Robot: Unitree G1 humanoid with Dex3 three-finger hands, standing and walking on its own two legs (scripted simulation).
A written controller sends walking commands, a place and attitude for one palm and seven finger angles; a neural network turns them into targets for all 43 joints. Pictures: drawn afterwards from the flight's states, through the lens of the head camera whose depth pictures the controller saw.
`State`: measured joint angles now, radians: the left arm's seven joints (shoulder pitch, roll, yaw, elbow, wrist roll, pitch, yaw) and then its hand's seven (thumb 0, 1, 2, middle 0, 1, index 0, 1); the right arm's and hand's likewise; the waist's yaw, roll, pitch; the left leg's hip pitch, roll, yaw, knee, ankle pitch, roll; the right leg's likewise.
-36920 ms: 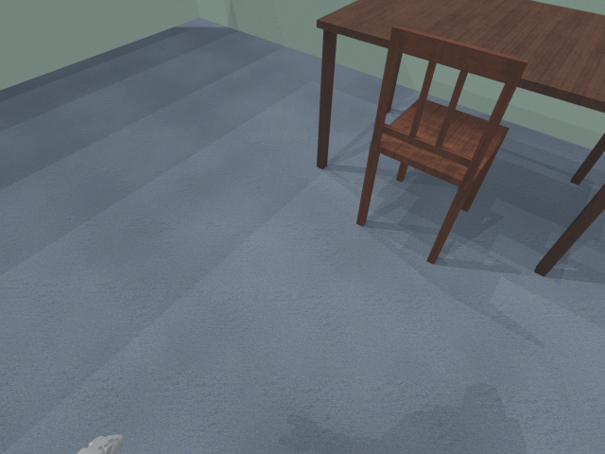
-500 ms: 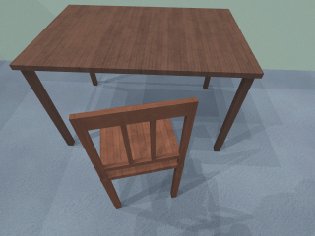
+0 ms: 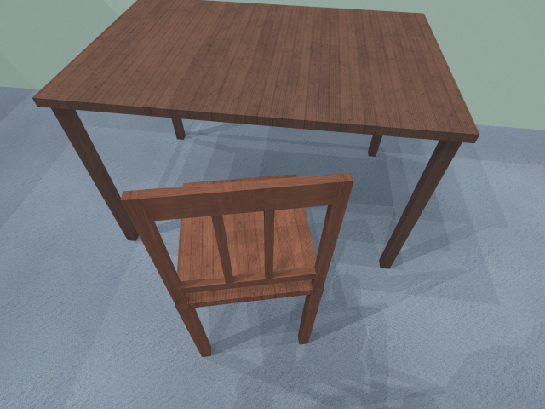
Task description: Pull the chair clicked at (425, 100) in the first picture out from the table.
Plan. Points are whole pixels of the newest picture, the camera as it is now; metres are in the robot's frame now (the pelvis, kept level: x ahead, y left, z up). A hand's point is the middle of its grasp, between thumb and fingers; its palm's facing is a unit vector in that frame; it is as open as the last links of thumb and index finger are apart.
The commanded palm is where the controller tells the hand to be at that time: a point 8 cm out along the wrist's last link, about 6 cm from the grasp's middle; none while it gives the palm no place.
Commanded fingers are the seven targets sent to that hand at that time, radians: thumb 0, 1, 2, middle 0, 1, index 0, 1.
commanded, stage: shuffle to correct the standing spot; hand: left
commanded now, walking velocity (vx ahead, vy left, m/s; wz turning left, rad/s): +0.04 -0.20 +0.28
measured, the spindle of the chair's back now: (223, 250) +0.43 +0.13 -0.11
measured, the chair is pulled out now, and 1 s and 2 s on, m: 0.18 0.18 0.18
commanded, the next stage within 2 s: come to a stop and stand still in 0.70 s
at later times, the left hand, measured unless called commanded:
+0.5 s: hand out of the picture -0.03 +0.09 -0.19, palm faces +0.18 -0.97 -0.17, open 7.4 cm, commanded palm none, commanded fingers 0.00 0.90 0.90 -0.20 -0.30 -0.20 -0.30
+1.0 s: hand out of the picture -0.02 +0.00 -0.17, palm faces +0.16 -0.95 -0.25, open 7.4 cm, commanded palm none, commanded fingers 0.00 0.90 0.90 -0.20 -0.30 -0.20 -0.30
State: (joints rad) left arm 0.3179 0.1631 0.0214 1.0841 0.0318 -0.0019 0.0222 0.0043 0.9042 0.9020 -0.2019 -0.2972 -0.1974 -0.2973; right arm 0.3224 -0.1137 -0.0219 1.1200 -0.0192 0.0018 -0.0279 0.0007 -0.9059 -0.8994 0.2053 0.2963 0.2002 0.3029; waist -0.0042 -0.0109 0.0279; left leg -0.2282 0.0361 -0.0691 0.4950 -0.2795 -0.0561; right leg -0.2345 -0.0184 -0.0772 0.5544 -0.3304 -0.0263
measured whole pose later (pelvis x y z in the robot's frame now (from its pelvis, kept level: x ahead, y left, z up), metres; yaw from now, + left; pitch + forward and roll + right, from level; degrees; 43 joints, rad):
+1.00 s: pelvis +0.00 -0.19 -0.01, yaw +8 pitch -2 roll +0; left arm 0.31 0.16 0.02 1.00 0.04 0.01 0.02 0.00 0.91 0.90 -0.20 -0.30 -0.20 -0.30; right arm 0.21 -0.23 -0.08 1.02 -0.02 0.06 -0.01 0.00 -0.91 -0.90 0.20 0.30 0.20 0.30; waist 0.01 0.05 0.07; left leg -0.42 0.06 0.00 0.87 -0.45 -0.02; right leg -0.27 -0.06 -0.01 0.64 -0.35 0.04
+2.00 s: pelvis +0.03 -0.16 +0.00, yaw +6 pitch +1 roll +1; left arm 0.22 0.17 -0.02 1.06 0.02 0.00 0.04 0.01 0.92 0.90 -0.20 -0.30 -0.20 -0.30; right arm 0.27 -0.19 0.01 1.07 -0.02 -0.02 -0.02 0.00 -0.91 -0.90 0.20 0.30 0.20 0.30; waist -0.01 0.01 0.05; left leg -0.20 -0.05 0.13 0.44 -0.26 0.07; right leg -0.20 -0.04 0.04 0.51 -0.32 0.03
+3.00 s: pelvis +0.06 -0.22 +0.01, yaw +7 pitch +0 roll +1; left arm 0.30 0.13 -0.02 1.13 0.01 -0.03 0.05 0.01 0.91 0.90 -0.20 -0.30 -0.20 -0.30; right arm 0.26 -0.14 0.01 1.15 -0.01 -0.01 -0.04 0.00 -0.92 -0.90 0.20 0.30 0.20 0.30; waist 0.00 0.00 0.03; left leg -0.13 0.04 0.08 0.38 -0.25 -0.03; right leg -0.11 0.05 -0.01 0.42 -0.31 -0.07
